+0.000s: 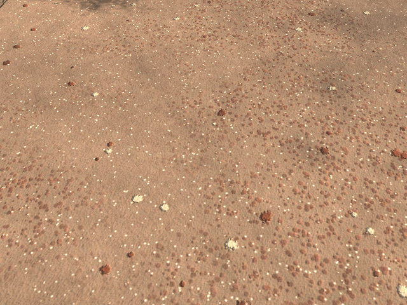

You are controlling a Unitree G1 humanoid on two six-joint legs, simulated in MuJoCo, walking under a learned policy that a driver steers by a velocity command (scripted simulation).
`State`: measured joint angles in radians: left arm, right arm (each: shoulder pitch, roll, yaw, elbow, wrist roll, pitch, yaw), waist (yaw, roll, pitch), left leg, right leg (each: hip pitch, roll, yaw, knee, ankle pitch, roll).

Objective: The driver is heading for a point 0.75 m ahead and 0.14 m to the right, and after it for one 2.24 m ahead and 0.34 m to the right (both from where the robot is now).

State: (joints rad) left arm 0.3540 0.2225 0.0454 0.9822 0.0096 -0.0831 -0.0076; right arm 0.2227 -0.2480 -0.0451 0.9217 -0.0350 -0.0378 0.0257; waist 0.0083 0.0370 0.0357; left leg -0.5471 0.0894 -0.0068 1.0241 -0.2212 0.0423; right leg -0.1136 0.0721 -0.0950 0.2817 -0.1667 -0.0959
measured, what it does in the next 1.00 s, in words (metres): walks ahead, turning right: left foot, then right foot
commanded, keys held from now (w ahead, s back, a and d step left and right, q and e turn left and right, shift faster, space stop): w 0.16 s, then w+e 0.84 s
